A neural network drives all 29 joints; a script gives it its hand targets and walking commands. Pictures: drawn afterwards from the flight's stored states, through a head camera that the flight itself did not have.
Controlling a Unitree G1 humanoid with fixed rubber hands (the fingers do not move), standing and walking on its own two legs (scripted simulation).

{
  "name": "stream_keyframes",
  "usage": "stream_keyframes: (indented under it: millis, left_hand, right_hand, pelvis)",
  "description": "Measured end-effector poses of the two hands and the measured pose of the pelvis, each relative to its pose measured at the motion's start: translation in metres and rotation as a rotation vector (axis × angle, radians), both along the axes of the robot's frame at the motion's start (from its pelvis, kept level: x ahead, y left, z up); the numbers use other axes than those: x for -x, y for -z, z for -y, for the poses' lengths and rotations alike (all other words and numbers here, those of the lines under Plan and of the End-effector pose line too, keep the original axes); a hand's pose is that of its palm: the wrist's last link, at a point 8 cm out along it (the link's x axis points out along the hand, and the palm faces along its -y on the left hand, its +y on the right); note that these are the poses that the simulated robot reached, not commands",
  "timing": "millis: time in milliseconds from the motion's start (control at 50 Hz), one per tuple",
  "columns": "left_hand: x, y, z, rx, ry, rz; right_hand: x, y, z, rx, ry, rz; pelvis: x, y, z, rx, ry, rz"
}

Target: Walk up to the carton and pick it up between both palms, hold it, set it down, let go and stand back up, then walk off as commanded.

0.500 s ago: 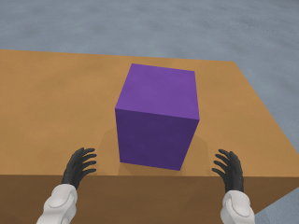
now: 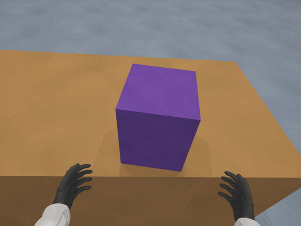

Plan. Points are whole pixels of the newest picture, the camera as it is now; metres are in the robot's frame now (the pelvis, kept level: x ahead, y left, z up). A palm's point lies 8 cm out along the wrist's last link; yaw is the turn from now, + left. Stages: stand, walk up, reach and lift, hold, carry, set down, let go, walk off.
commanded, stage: set down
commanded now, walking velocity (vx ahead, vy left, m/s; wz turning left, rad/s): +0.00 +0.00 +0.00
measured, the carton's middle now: (157, 118) +0.44 -0.01 +0.05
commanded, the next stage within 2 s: let go in 1.14 s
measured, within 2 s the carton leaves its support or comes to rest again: neither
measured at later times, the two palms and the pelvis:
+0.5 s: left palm (66, 205) +0.20 +0.22 -0.02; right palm (240, 209) +0.19 -0.21 +0.01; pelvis +0.01 +0.00 +0.00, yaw +0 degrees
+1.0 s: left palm (68, 217) +0.18 +0.22 -0.06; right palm out of the picture +0.16 -0.21 -0.03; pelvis +0.01 +0.00 +0.00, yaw +0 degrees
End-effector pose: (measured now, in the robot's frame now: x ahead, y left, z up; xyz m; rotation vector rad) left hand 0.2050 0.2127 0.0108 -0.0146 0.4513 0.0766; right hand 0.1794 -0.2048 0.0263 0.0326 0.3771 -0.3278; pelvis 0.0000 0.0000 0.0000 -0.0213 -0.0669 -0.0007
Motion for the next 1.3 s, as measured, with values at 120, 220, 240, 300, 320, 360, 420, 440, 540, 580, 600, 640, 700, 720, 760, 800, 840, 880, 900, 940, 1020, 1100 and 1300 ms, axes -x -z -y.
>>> stream_keyframes:
  millis: [120,220,240,300,320,360,420,440,540,580,600,640,700,720,760,800,840,880,900,940,1020,1100,1300]
  left_hand:
    - [0.0,0.004,0.0,0.0,0.0,-0.024]
    - [-0.001,0.008,0.0,-0.004,0.001,-0.046]
    - [-0.001,0.009,0.0,-0.005,0.0,-0.05]
    - [0.0,0.012,0.0,-0.009,0.0,-0.066]
    - [0.0,0.013,0.0,-0.011,0.0,-0.072]
    - [0.001,0.016,-0.001,-0.015,0.0,-0.085]
    - [0.002,0.023,-0.002,-0.023,-0.002,-0.108]
    - [0.003,0.025,-0.002,-0.025,-0.003,-0.115]
    - [0.008,0.036,-0.004,-0.042,-0.002,-0.158]
    - [0.01,0.039,-0.004,-0.043,0.0,-0.168]
    - [0.011,0.04,-0.003,-0.046,0.002,-0.171]
    - [0.013,0.043,-0.003,-0.052,0.003,-0.18]
    - [0.015,0.048,-0.003,-0.054,0.005,-0.2]
    - [0.016,0.05,-0.003,-0.055,0.005,-0.208]
    - [0.018,0.054,-0.003,-0.055,0.004,-0.224]
    - [0.02,0.057,-0.003,-0.059,0.003,-0.239]
    - [0.021,0.061,-0.003,-0.061,0.003,-0.252]
    - [0.022,0.064,-0.003,-0.066,0.003,-0.265]
    - [0.022,0.065,-0.003,-0.069,0.003,-0.27]
    - [0.021,0.066,-0.004,-0.075,0.002,-0.272]
    - [0.02,0.071,-0.005,-0.086,0.002,-0.293]
    - [0.019,0.074,-0.005,-0.098,0.002,-0.307]
    - [0.02,0.086,-0.007,-0.116,0.008,-0.366]
  right_hand:
    - [-0.001,0.003,0.0,-0.003,-0.012,-0.016]
    - [-0.002,0.006,0.0,-0.001,-0.03,-0.033]
    - [-0.002,0.006,0.001,0.0,-0.034,-0.036]
    - [-0.003,0.008,0.002,0.004,-0.044,-0.047]
    - [-0.004,0.008,0.002,0.005,-0.048,-0.05]
    - [-0.005,0.009,0.002,0.006,-0.056,-0.056]
    - [-0.006,0.01,0.003,0.007,-0.065,-0.062]
    - [-0.006,0.01,0.003,0.007,-0.067,-0.063]
    - [-0.007,0.015,0.003,0.004,-0.08,-0.077]
    - [-0.006,0.019,0.003,0.003,-0.083,-0.089]
    - [-0.005,0.021,0.004,0.002,-0.085,-0.094]
    - [-0.004,0.025,0.004,-0.001,-0.09,-0.106]
    - [0.0,0.033,0.005,-0.005,-0.093,-0.131]
    - [0.001,0.035,0.006,-0.006,-0.094,-0.139]
    - [0.004,0.04,0.007,-0.007,-0.095,-0.154]
    - [0.007,0.044,0.007,-0.01,-0.097,-0.168]
    - [0.009,0.048,0.008,-0.012,-0.097,-0.18]
    - [0.011,0.052,0.008,-0.015,-0.099,-0.191]
    - [0.012,0.053,0.008,-0.014,-0.101,-0.195]
    - [0.013,0.055,0.009,-0.013,-0.105,-0.199]
    - [0.017,0.061,0.011,-0.011,-0.114,-0.223]
    - [0.02,0.067,0.012,-0.008,-0.122,-0.246]
    - [0.021,0.081,0.014,-0.002,-0.14,-0.292]
  pelvis:
    - [-0.001,0.0,0.0,0.0,0.0,-0.002]
    - [-0.003,0.0,0.0,0.0,0.0,-0.003]
    - [-0.003,0.0,0.0,0.0,0.0,-0.004]
    - [-0.004,0.0,0.0,0.0,0.0,-0.006]
    - [-0.005,0.0,0.0,0.0,0.0,-0.006]
    - [-0.005,0.0,0.0,0.0,0.0,-0.007]
    - [-0.007,0.0,0.0,0.0,0.0,-0.009]
    - [-0.007,0.0,0.0,0.0,0.0,-0.01]
    - [-0.01,0.0,0.0,0.0,0.0,-0.013]
    - [-0.01,0.0,0.0,0.0,0.0,-0.014]
    - [-0.011,0.0,0.0,0.0,0.0,-0.015]
    - [-0.011,0.0,0.0,0.0,0.0,-0.015]
    - [-0.012,0.0,0.0,0.0,0.0,-0.016]
    - [-0.012,0.0,0.0,0.0,0.0,-0.016]
    - [-0.012,0.0,0.0,0.0,0.0,-0.017]
    - [-0.013,0.0,0.0,0.0,0.0,-0.017]
    - [-0.013,0.0,0.0,0.0,0.0,-0.018]
    - [-0.013,0.0,0.0,0.0,0.0,-0.018]
    - [-0.013,0.0,0.0,0.0,0.0,-0.018]
    - [-0.014,0.0,0.0,0.0,0.0,-0.019]
    - [-0.014,0.0,0.0,0.0,0.0,-0.019]
    - [-0.015,0.0,0.0,0.0,0.0,-0.021]
    - [-0.019,0.0,0.0,0.0,0.0,-0.026]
